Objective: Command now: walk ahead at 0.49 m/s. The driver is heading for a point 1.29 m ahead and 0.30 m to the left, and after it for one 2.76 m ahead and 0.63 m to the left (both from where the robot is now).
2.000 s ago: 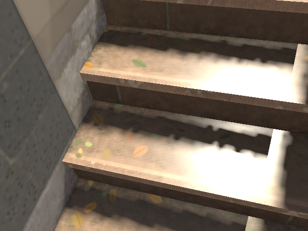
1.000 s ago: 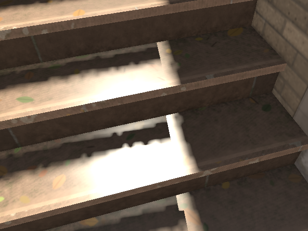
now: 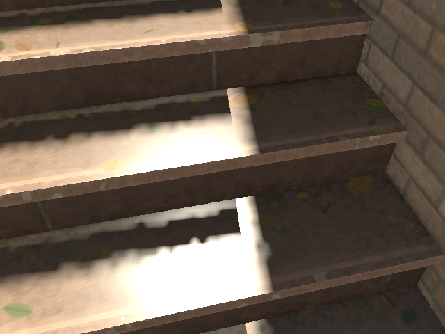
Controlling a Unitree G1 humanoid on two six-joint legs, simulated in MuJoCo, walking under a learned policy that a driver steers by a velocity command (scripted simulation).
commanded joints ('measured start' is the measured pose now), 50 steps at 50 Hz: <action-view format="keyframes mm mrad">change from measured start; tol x64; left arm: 1 -77 -115 -62 2 27 -15 -24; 39 -793 -207 -194 -526 -62 -22 -61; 50 -39 -94 -60 12 14 -8 -17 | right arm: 1 113 176 98 -65 12 10 10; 50 -17 145 35 37 -29 -41 12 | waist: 1 -119 -29 166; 50 10 3 37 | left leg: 1 -297 32 8 131 34 -17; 14 204 4 472 -806 -455 -56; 18 897 443 -943 -1913 -850 214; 27 298 255 169 -1773 -176 -85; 40 677 369 161 -2215 225 -17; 44 992 379 217 -1616 1765 -12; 47 250 -24 -45 -400 95 -81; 50 -144 35 -30 93 88 10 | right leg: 1 -106 -188 185 -415 118 -81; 10 224 -260 237 -701 200 -134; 15 544 -299 124 -282 1748 -126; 18 -267 65 280 780 239 -28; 23 -692 7 367 1450 207 -134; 37 -1206 -160 83 1155 314 19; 43 -76 51 -115 400 -156 -104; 46 638 -328 965 -308 -407 -355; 50 75 -327 642 -359 -231 -137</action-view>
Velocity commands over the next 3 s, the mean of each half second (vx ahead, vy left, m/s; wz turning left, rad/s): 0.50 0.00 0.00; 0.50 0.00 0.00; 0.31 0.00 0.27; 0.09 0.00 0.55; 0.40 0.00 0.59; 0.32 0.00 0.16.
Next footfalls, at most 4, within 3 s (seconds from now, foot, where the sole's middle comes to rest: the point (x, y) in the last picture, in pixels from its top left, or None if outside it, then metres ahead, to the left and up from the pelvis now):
0.30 left None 0.31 0.14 -0.57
0.88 right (269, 241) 0.66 -0.09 -0.40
1.36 left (194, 139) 0.85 0.10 -0.22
2.04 right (276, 112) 0.96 -0.13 -0.22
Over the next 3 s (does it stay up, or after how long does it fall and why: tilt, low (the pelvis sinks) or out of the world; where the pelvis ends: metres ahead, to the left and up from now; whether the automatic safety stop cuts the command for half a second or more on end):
stays up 1.22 0.28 0.79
